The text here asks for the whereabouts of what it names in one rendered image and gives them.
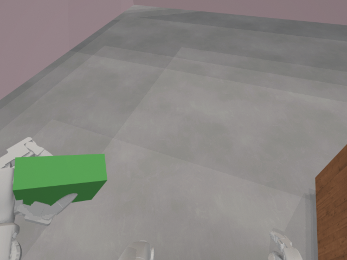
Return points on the table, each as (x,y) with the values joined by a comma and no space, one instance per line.
(331,208)

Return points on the robot left thigh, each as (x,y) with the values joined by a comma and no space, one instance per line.
(138,251)

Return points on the robot right hand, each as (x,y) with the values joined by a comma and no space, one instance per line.
(285,246)

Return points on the robot left hand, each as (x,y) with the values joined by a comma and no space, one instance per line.
(38,213)

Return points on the robot left forearm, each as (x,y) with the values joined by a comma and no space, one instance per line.
(10,248)

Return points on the sponge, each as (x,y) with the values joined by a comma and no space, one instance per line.
(47,179)

